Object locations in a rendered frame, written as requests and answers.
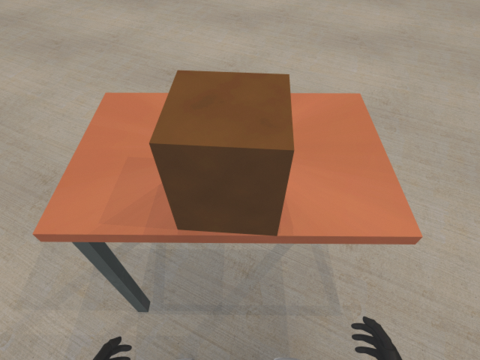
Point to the table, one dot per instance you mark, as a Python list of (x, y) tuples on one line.
[(342, 188)]

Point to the carton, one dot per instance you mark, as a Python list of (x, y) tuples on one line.
[(223, 146)]

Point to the right robot hand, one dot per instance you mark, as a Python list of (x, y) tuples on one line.
[(385, 349)]

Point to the left robot hand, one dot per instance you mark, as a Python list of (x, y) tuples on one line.
[(111, 348)]

